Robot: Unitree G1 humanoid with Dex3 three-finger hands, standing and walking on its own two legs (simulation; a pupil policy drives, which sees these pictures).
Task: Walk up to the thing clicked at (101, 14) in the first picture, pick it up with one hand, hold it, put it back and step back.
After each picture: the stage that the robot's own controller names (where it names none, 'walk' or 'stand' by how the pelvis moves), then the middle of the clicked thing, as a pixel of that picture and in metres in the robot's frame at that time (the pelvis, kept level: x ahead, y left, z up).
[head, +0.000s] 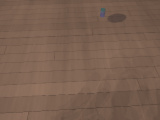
stand; (102, 12) +2.06 -0.34 -0.72
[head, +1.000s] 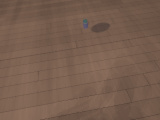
walk; (85, 23) +1.95 +0.07 -0.70
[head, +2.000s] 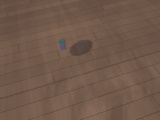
walk; (62, 44) +1.35 +0.28 -0.72
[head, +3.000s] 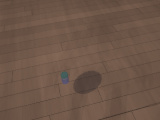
walk; (64, 77) +0.87 +0.22 -0.72
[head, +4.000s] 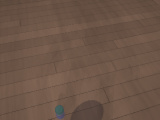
walk; (59, 112) +0.53 +0.17 -0.70
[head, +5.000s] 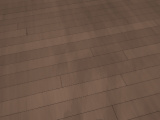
stand; out of the picture +0.38 +0.16 -0.71
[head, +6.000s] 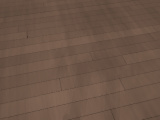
stand; out of the picture +0.38 +0.15 -0.73
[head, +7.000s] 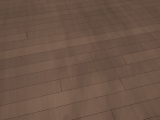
stand; out of the picture +0.38 +0.16 -0.73
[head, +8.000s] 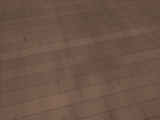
stand; out of the picture +0.37 +0.17 -0.73
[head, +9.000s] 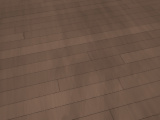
stand; out of the picture +0.36 +0.17 -0.73
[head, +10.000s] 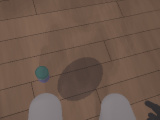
go down; (42, 74) +0.43 +0.18 -0.42
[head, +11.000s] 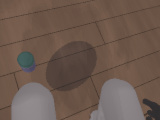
go down; (27, 62) +0.44 +0.22 -0.31
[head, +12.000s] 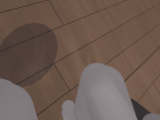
close in; out of the picture +0.43 +0.26 -0.22
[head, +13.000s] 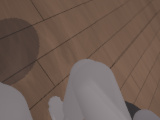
close; out of the picture +0.42 +0.27 -0.22
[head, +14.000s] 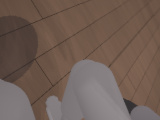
lift; out of the picture +0.39 +0.25 -0.23
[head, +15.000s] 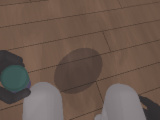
lift; (17, 81) +0.31 +0.23 -0.06
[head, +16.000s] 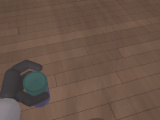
hold; (38, 90) +0.32 +0.15 +0.05
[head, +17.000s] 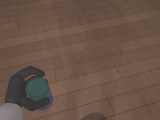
hold; (40, 95) +0.31 +0.15 +0.01
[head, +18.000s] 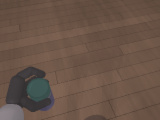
hold; (41, 95) +0.31 +0.15 +0.01
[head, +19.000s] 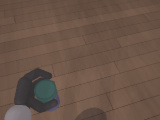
crouch; (48, 96) +0.32 +0.13 -0.01
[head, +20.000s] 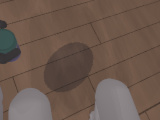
crouch; (7, 46) +0.46 +0.21 -0.07
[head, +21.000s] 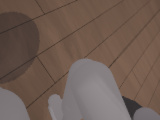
lower; out of the picture +0.42 +0.29 -0.23
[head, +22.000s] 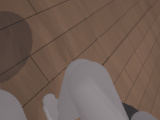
lower; out of the picture +0.43 +0.28 -0.23
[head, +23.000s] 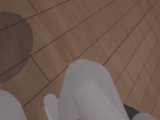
lower; out of the picture +0.43 +0.28 -0.23
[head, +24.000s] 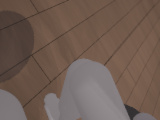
lower; out of the picture +0.43 +0.28 -0.23
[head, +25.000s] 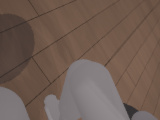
draw back; out of the picture +0.42 +0.25 -0.23
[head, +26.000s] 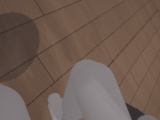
stand; out of the picture +0.42 +0.25 -0.23
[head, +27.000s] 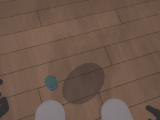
walk; (51, 83) +0.43 +0.16 -0.47
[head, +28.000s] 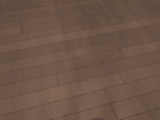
stand; out of the picture +0.37 +0.13 -0.66
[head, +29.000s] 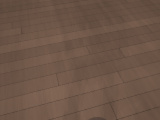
stand; out of the picture +0.38 +0.14 -0.67
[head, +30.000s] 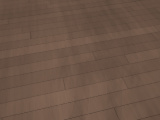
stand; out of the picture +0.39 +0.12 -0.72
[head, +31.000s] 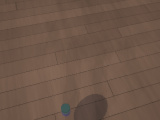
walk; (65, 110) +0.43 +0.10 -0.71
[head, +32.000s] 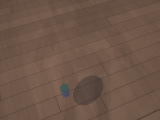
walk; (65, 90) +0.62 +0.17 -0.70
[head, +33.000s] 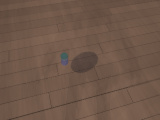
walk; (64, 59) +0.97 +0.15 -0.70
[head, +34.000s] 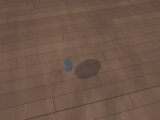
stand; (68, 65) +1.02 +0.14 -0.71
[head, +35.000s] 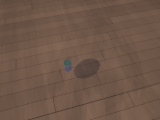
stand; (67, 65) +1.03 +0.15 -0.73
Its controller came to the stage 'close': yes
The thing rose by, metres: 0.71
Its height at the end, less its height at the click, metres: +0.00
